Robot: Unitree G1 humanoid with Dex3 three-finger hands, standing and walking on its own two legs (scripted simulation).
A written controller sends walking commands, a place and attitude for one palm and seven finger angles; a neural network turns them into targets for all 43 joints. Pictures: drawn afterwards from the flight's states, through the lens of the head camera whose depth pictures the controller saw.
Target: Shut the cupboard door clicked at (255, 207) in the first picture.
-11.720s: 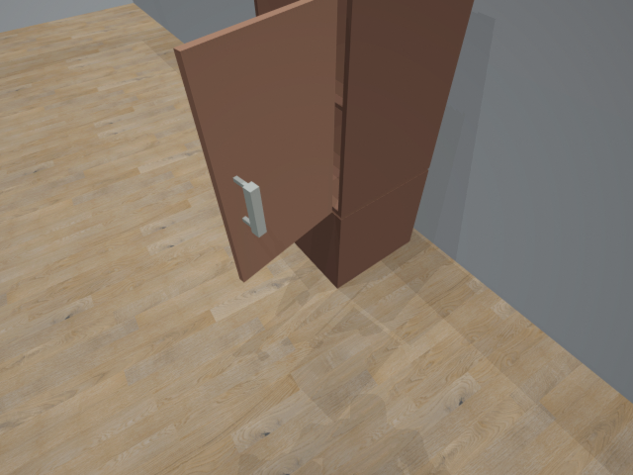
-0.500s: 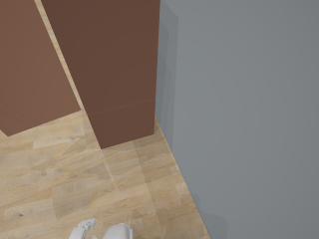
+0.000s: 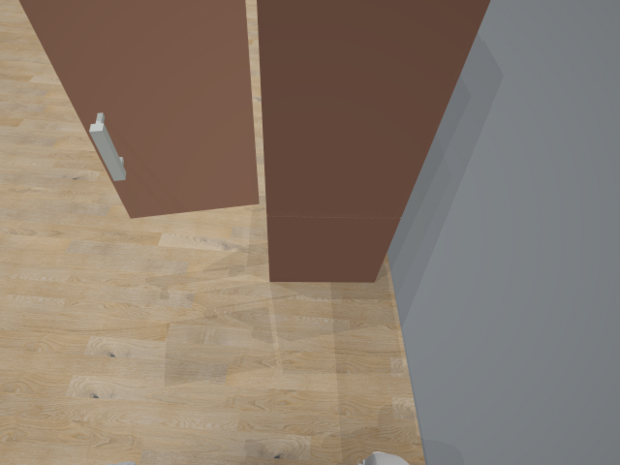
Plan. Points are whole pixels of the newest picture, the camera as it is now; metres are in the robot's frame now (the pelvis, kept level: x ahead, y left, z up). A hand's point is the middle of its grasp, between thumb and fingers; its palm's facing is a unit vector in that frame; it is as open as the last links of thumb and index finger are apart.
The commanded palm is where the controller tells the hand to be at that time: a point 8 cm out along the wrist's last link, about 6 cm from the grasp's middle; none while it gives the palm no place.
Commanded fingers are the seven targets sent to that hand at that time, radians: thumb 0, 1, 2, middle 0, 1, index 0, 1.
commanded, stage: turn to face it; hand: left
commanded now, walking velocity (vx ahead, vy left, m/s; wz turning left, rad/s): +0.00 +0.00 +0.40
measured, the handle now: (110, 147) +0.69 +0.47 -0.08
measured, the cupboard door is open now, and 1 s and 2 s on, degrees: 100 100 100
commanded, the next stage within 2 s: take the last steps up to it in 0.30 s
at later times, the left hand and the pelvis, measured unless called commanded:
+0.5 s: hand out of the picture +0.00 +0.13 -0.16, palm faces +0.25 -0.94 -0.23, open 7.3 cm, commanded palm none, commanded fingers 0.00 0.90 0.90 -0.20 -0.30 -0.20 -0.30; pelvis +0.01 -0.06 +0.00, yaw +12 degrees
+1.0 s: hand (178, 447) +0.16 +0.20 -0.17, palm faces +0.23 -0.95 -0.20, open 7.4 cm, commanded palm none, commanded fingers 0.00 0.90 0.90 -0.20 -0.30 -0.20 -0.30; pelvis +0.12 -0.01 -0.01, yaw +15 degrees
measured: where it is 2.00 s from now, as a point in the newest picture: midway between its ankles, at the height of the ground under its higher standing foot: (289, 436)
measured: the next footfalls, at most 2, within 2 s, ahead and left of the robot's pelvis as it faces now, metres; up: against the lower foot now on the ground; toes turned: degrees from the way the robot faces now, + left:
right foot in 0.16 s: +0.04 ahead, -0.16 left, +0.00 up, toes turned +4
left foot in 0.62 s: +0.02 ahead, +0.07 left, +0.00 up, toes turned +18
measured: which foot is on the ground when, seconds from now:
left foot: down 0.00-0.16, up 0.18-0.60, down 0.62-1.00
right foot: up 0.00-0.14, down 0.16-0.62, up 0.64-1.00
